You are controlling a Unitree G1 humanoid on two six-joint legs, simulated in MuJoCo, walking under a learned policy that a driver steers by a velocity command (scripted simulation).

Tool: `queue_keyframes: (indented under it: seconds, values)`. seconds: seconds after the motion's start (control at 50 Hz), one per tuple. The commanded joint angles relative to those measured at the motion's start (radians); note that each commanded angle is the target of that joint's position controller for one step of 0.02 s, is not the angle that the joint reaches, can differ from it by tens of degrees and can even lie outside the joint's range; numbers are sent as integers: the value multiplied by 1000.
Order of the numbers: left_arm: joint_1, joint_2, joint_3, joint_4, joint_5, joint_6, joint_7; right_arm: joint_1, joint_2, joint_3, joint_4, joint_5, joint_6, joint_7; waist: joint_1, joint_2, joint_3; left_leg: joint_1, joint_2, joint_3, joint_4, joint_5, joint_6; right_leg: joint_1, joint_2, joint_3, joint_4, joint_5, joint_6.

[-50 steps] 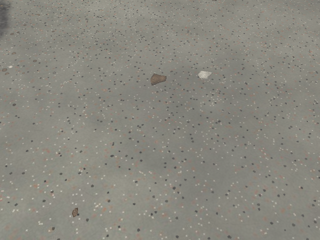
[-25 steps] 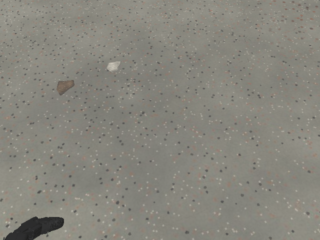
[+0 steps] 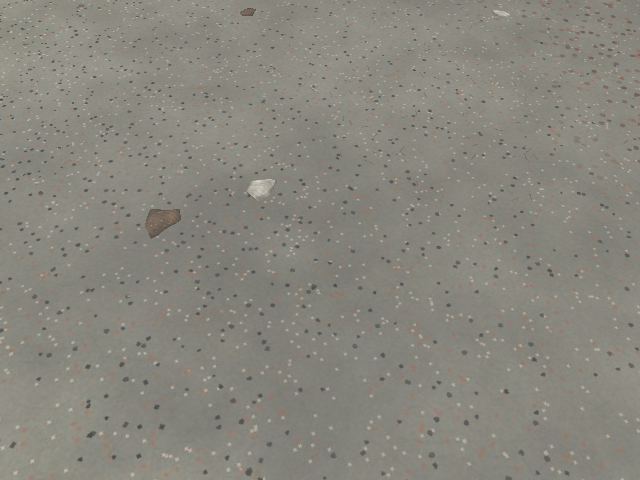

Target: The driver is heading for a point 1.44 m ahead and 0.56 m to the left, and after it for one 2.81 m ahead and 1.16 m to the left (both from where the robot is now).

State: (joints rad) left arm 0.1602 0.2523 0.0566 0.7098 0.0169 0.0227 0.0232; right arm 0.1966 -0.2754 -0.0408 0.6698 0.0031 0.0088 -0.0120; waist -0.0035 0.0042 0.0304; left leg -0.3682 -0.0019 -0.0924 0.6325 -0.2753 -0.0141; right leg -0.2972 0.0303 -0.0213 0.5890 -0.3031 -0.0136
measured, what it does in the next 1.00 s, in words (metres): steps on the spot, turning left: left foot, then right foot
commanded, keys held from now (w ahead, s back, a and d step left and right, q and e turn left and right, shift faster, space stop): q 0.72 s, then no key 0.28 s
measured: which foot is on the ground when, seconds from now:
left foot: down 0.00-0.04, up 0.06-0.30, down 0.32-0.80, up 0.82-1.00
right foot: down 0.00-0.32, up 0.34-0.78, down 0.80-1.00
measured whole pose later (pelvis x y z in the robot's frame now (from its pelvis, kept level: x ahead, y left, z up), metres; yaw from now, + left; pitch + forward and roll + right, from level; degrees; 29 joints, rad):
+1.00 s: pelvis +0.02 +0.03 +0.01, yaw +31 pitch +1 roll +1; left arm 0.16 0.25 0.05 0.75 0.00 0.00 0.02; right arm 0.19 -0.33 -0.09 0.62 0.01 0.05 -0.03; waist 0.01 0.04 0.04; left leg -0.42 -0.07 -0.14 0.97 -0.47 -0.09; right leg -0.24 0.00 0.04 0.46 -0.24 -0.01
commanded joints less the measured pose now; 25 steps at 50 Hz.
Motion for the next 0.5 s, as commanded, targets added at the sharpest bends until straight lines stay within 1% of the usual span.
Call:
queue_keyframes:
  seconds: [0.02,0.04,0.06,0.08,0.1,0.12,0.14,0.16,0.2,0.22,0.24,0.26,0.28,0.3,0.32,0.34,0.36,0.38,0.4,0.42,0.44,0.46,0.48,0.5]
  values:
    - [29,114,50,-60,-5,-14,1,-47,-145,-48,-115,10,-3,-10,16,38,-106,-38,76,-146,-66,201,92,98,-78,69,-80,94,-49]
    - [46,132,58,-55,-4,-12,2,-49,-128,-46,-129,11,1,-10,14,-48,-105,-97,27,-79,20,154,59,132,-145,135,-135,136,-88]
    - [59,158,65,-53,-3,-12,5,-39,-116,-45,-137,8,6,-6,13,-145,-98,-170,-20,0,125,63,25,172,-266,251,-196,238,-159]
    - [42,158,63,-63,-1,-17,10,-33,-117,-49,-141,2,9,-2,15,-219,-108,-220,-17,52,278,-216,1,190,-395,344,-223,384,-243]
    - [51,152,58,-72,1,-25,16,-52,-139,-61,-149,1,14,3,32,-174,-104,-274,18,34,449,-332,-13,204,-459,379,-232,513,-297]
    - [32,156,57,-78,0,-31,21,-51,-139,-67,-147,10,20,7,21,-109,-96,-303,37,18,527,-333,-23,212,-457,343,-224,559,-296]
    - [-5,170,61,-79,-9,-34,23,-47,-116,-62,-146,16,28,8,4,-91,-75,-313,65,11,481,-288,-28,211,-417,269,-222,535,-255]
    - [-22,185,66,-76,-15,-33,24,-62,-99,-55,-148,16,32,10,10,-106,-65,-294,76,32,425,-234,-33,206,-380,201,-219,536,-224]
    - [-36,198,72,-71,-15,-17,24,-71,-73,-43,-156,19,33,24,22,-141,-80,-172,59,101,297,-171,-34,166,-317,74,-200,560,-187]
    - [-27,203,74,-66,-17,-11,23,-75,-75,-45,-162,23,33,32,29,-162,-94,-121,45,128,233,-155,-31,165,-309,40,-190,564,-180]
    - [-14,209,77,-60,-22,-7,21,-71,-87,-50,-166,26,34,38,34,-171,-106,-85,33,146,169,-133,-24,178,-315,25,-175,552,-173]
    - [-7,214,78,-55,-31,-6,18,-56,-96,-56,-165,27,37,42,27,-168,-117,-43,19,165,91,-87,-14,187,-321,13,-151,528,-161]
    - [-14,215,77,-51,-43,-6,14,-23,-99,-63,-156,23,41,44,4,-158,-124,25,-1,190,-17,-4,4,173,-319,-9,-109,491,-138]
    - [4,197,73,-40,-50,-10,10,19,-113,-74,-142,18,43,37,-11,-132,-134,126,-30,193,-118,77,31,129,-297,-46,-35,418,-96]
    - [58,160,65,-23,-35,-16,2,55,-175,-96,-145,14,41,24,-14,9,-143,280,20,71,-193,327,78,-3,-236,-121,141,250,-20]
    - [32,94,37,-77,27,-20,-2,75,-316,-121,-179,-2,33,7,2,337,-141,443,321,-366,-197,798,242,-343,-93,-142,475,-355,86]
    - [-66,138,46,-98,10,-25,3,109,-279,-105,-182,-38,8,23,-82,242,-247,392,409,-490,-242,759,400,-396,-35,59,642,-433,96]
    - [-92,166,54,-96,-18,-21,7,77,-254,-94,-175,-38,-12,30,-64,148,-194,358,361,-404,-254,668,376,-416,-53,95,692,-362,87]
    - [-84,164,55,-85,-19,-17,14,31,-227,-88,-166,-17,-19,24,-31,108,-144,318,302,-331,-250,571,317,-425,-68,100,664,-270,78]
    - [-73,167,58,-67,-9,-14,23,-8,-200,-79,-169,2,-16,14,-14,75,-128,293,262,-292,-249,515,273,-417,-81,110,625,-199,80]
    - [-59,172,61,-61,-4,-11,26,-43,-193,-74,-172,9,-9,5,10,84,-124,239,231,-258,-254,513,254,-364,-75,109,597,-146,86]
    - [-46,164,60,-53,-6,-12,23,-54,-192,-71,-176,4,-4,-1,22,95,-134,212,209,-241,-258,520,247,-321,-56,99,589,-107,92]
    - [-36,149,55,-46,-10,-13,19,-52,-189,-70,-176,0,-2,-6,25,99,-148,217,198,-233,-261,513,246,-304,-44,97,559,-82,97]
    - [-38,137,51,-42,-14,-14,18,-45,-187,-71,-174,-1,-1,-11,21,100,-154,226,189,-231,-262,492,245,-296,-37,98,508,-66,101]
